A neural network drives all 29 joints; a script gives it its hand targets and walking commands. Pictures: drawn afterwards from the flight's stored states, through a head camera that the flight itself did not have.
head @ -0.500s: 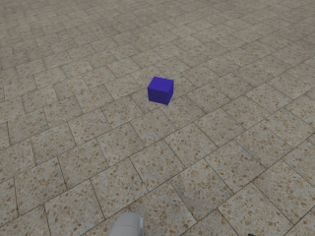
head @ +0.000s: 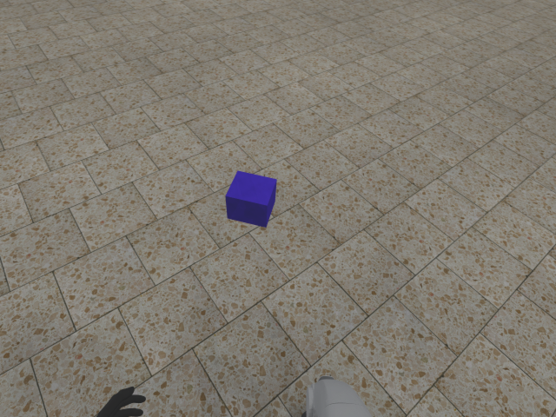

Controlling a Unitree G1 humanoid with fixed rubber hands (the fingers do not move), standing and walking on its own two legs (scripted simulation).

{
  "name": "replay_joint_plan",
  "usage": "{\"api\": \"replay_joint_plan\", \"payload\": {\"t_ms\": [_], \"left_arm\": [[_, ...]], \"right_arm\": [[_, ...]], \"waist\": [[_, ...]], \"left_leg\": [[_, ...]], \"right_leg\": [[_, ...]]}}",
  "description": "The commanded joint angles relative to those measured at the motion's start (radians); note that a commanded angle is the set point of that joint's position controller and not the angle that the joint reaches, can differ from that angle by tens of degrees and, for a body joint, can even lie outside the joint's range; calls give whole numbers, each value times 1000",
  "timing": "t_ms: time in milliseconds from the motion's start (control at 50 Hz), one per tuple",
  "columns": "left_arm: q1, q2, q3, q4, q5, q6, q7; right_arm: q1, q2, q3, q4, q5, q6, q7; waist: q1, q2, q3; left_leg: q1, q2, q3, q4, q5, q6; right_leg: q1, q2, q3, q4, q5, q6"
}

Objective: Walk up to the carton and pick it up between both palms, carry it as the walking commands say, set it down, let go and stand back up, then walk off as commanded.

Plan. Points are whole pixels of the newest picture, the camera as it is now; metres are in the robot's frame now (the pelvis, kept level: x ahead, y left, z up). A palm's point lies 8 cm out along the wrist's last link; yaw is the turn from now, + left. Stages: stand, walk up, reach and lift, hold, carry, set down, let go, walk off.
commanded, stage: walk up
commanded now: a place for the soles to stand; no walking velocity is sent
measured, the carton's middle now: (251, 199) +1.08 +0.06 -0.69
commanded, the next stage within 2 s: none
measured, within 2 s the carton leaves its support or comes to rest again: neither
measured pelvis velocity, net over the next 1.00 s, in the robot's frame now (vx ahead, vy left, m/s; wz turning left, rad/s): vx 0.45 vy -0.01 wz -0.01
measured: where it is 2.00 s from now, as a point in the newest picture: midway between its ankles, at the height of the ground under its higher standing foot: (249, 305)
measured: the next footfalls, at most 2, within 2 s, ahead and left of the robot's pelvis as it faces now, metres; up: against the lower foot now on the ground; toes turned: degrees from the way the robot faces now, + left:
right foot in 0.16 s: +0.24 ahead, -0.15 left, +0.00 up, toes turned -3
left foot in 0.56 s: +0.42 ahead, +0.14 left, +0.00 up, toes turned +6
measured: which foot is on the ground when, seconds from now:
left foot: down 0.00-0.16, up 0.18-0.54, down 0.56-0.96, up 0.98-1.00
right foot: up 0.00-0.14, down 0.16-0.56, up 0.58-0.94, down 0.96-1.00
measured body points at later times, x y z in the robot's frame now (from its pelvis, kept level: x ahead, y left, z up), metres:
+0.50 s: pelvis +0.24 -0.01 +0.00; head +0.25 -0.01 +0.45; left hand +0.20 +0.26 -0.12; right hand +0.40 -0.23 -0.11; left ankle +0.37 +0.13 -0.71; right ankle +0.20 -0.14 -0.74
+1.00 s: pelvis +0.45 -0.01 -0.02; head +0.46 -0.01 +0.43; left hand +0.59 +0.23 -0.12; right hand +0.42 -0.27 -0.16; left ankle +0.38 +0.13 -0.71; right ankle +0.53 -0.11 -0.74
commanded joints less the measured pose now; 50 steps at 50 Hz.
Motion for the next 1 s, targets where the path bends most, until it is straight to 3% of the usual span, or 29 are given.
{"api": "replay_joint_plan", "payload": {"t_ms": [0, 80, 100, 120, 140, 160, 180, 200, 220, 240, 280, 320, 420, 480, 520, 540, 560, 580, 600, 620, 660, 700, 740, 840, 900, 920, 940, 960, 980], "left_arm": [[24, 11, 8, -48, 2, -14, -10], [14, 17, 24, -50, 0, -28, 3], [46, 25, 30, -41, 4, -33, 11], [108, 54, 44, -31, 7, -41, 25], [221, 108, 65, -24, 12, -50, 43], [287, 214, 83, -50, 0, -43, 61], [245, 227, 89, -51, -43, -27, 71], [194, 191, 77, -49, -44, -26, 76], [163, 156, 64, -34, -32, -31, 73], [136, 125, 48, -25, -23, -38, 69], [125, 93, 34, -4, -13, -55, 63], [137, 91, 32, 16, -12, -66, 60], [159, 115, 33, 43, -21, -63, 48], [156, 138, 34, 47, -24, -49, 46], [178, 126, 23, 48, -20, -34, 45], [199, 93, 6, 40, -18, -30, 43], [237, 27, -21, 4, -12, -27, 42], [240, 61, -3, -36, -15, -12, 41], [172, 94, 10, -52, -10, -2, 44], [142, 86, 10, -58, -9, -2, 42], [152, 72, 14, -40, -6, -2, 35], [175, 45, 13, -17, -3, -1, 23], [133, 13, 6, -25, -5, -3, 14], [29, -13, 7, -61, -1, -18, 10], [79, 10, 23, -50, 4, -29, 28], [131, 41, 37, -42, 5, -34, 40], [220, 91, 57, -33, 9, -42, 55], [283, 187, 77, -47, 1, -39, 71], [261, 198, 80, -42, -36, -23, 82]], "right_arm": [[-9, -147, -33, -38, 1, -18, 4], [1, -173, -31, -19, -2, 0, 14], [17, -168, -25, -15, -5, 9, 15], [35, -146, -12, -18, -9, 18, 17], [44, -104, 6, -40, -13, 22, 18], [98, -45, 26, -89, -3, 27, 25], [67, -95, -1, -113, -4, 40, 21], [7, -122, -9, -119, -7, 45, 22], [-24, -117, -8, -119, -10, 44, 23], [-16, -104, -8, -112, -12, 44, 23], [13, -80, -14, -100, -21, 46, 35], [-16, -52, -13, -105, -23, 46, 46], [-149, -18, -14, -141, -14, 37, 60], [-151, -19, -26, -147, -9, 29, 54], [-70, -45, -41, -123, -17, 18, 38], [32, -89, -56, -103, -23, 6, 25], [136, -178, -69, -109, -21, 2, 8], [130, -253, -91, -117, 5, 20, -5], [81, -221, -88, -116, 21, 34, -11], [17, -183, -72, -117, 17, 35, -15], [-42, -122, -43, -110, 15, 20, -14], [-32, -102, -31, -85, 3, 1, -11], [-23, -103, -29, -70, -6, -7, -7], [-8, -140, -34, -36, -2, 6, 10], [-1, -147, -22, -24, -5, 25, 20], [9, -128, -9, -29, -10, 32, 22], [7, -87, 9, -48, -15, 34, 24], [59, -26, 30, -87, -12, 40, 29], [50, -83, 2, -107, -12, 55, 23]], "waist": [[32, 177, 85], [49, 142, 101], [61, 107, 81], [92, 47, 29], [151, -84, -67], [140, -228, -139], [123, -117, -79], [120, -62, 22], [114, -45, 65], [90, -61, 75], [72, -91, 49], [74, -80, 36], [84, -91, 74], [62, -87, 93], [18, -7, 69], [-31, 106, -9], [-62, 280, -116], [-53, 259, -109], [-40, 167, -24], [-22, 175, 36], [22, 168, 62], [40, 165, 40], [41, 163, 46], [30, 189, 77], [69, 124, 65], [98, 80, 28], [148, -42, -36], [143, -199, -92], [125, -100, -41]], "left_leg": [[-122, 217, -215, -284, -254, 158], [-152, 207, -163, -182, -232, 125], [-152, 186, -140, -100, -206, 107], [-176, 151, -102, 68, -117, 84], [-283, 79, -32, 395, -54, 44], [-459, -67, -44, 699, -333, -22], [-527, -22, -143, 781, -323, -24], [-570, 12, -131, 806, -279, -25], [-561, 38, -134, 758, -233, -25], [-518, 61, -146, 687, -205, -34], [-450, 65, -132, 607, -135, -54], [-431, 67, -112, 512, -69, -64], [-276, 34, -50, 250, 107, -40], [-126, 0, -22, 142, 133, -20], [48, -43, -6, 69, 97, -8], [204, 12, -98, 51, 49, 10], [277, 263, -443, -42, -99, 68], [261, 404, -788, -241, -313, 165], [188, 403, -759, -266, -405, 201], [131, 367, -671, -262, -377, 212], [33, 299, -482, -272, -237, 186], [-16, 264, -367, -259, -75, 185], [-30, 235, -275, -246, -24, 177], [-123, 214, -191, -232, -130, 150], [-202, 181, -148, -97, -201, 105], [-245, 154, -123, 22, -183, 80], [-337, 86, -59, 294, -139, 40], [-479, -52, -25, 611, -342, -26], [-521, -15, -114, 718, -354, -34]], "right_leg": [[66, -14, 15, -135, 124, -14], [240, 39, -29, -274, 165, -29], [312, 69, -48, -304, 133, -30], [434, 82, -37, -328, 83, -43], [593, -65, 187, -377, -36, -89], [658, -325, 702, -575, -226, -195], [598, -390, 841, -699, -362, -253], [536, -369, 734, -681, -363, -267], [473, -323, 598, -666, -294, -262], [417, -275, 491, -669, -242, -245], [370, -227, 357, -667, -69, -241], [372, -207, 269, -659, 16, -246], [306, -164, 131, -668, -36, -206], [255, -178, 110, -618, -57, -181], [218, -133, 66, -432, -8, -146], [157, -74, 8, -192, 42, -112], [47, 20, -60, 152, -200, -53], [-96, 84, 19, 286, -311, -31], [-133, 29, 72, 352, -258, -21], [-163, 12, 72, 352, -218, -18], [-102, -32, 82, 236, -148, -6], [-28, -18, 62, 160, -104, 1], [-2, -16, 46, 39, -51, 2], [160, 35, -15, -195, 111, -20], [365, 90, -47, -309, 121, -30], [479, 90, -26, -330, 69, -44], [608, -46, 173, -387, -33, -83], [630, -308, 657, -583, -261, -186], [559, -389, 787, -695, -339, -254]]}}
